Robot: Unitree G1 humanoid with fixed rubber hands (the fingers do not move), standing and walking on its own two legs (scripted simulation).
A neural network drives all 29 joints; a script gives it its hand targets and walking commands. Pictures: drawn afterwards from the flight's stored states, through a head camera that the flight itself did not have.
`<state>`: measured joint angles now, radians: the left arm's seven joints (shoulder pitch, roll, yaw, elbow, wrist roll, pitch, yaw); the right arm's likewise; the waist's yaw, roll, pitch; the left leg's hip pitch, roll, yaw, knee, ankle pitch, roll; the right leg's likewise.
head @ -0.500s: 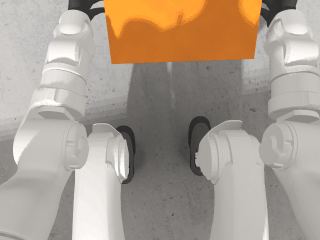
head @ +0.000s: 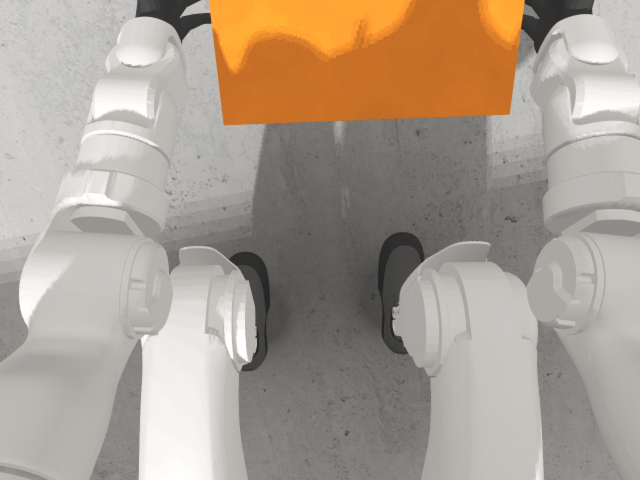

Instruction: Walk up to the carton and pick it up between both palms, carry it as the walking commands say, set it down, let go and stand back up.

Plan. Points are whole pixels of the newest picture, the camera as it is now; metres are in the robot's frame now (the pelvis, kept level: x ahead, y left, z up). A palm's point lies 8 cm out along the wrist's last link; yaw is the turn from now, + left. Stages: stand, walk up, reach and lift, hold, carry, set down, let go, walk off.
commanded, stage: set down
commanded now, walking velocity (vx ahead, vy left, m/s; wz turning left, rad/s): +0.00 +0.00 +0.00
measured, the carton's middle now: (357, 7) +0.56 -0.05 -0.27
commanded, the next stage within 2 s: none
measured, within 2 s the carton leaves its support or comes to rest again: rests again in 0.14 s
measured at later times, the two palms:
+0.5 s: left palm (169, 17) +0.54 +0.13 -0.19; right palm (558, 21) +0.52 -0.24 -0.19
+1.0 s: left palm (171, 14) +0.54 +0.13 -0.20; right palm (555, 18) +0.52 -0.24 -0.20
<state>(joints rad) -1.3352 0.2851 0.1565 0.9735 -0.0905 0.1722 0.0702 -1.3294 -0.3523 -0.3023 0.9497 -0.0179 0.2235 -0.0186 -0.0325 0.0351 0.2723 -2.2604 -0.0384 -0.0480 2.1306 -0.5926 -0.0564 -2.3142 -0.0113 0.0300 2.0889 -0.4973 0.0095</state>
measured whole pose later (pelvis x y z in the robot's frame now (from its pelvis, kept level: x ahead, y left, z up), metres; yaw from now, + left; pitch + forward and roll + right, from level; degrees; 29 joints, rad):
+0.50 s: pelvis +0.00 +0.00 -0.01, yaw +0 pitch +41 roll +1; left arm -1.38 0.29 0.16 1.01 -0.09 0.14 0.04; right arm -1.35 -0.38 -0.29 0.98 0.00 0.20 -0.01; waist -0.03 0.02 0.30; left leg -2.28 -0.04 -0.05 2.16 -0.60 -0.06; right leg -2.33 -0.01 0.03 2.12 -0.50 0.01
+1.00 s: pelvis +0.00 +0.00 -0.01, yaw +0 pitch +40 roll +1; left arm -1.39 0.29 0.16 1.03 -0.09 0.11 0.03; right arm -1.35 -0.39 -0.30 1.01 0.01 0.16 -0.01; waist -0.03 0.01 0.31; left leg -2.28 -0.04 -0.05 2.18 -0.61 -0.06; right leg -2.34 -0.01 0.03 2.15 -0.52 0.01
